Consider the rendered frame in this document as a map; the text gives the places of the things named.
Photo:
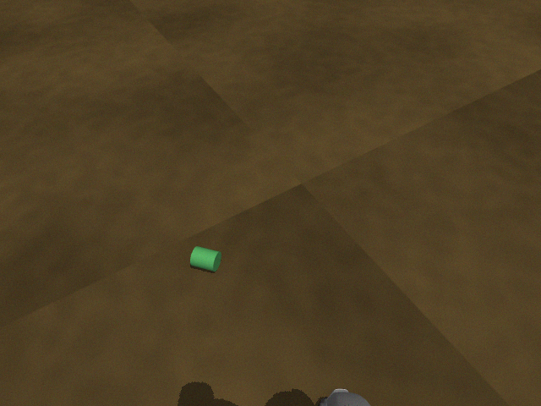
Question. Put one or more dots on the can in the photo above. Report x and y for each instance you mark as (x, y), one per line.
(205, 258)

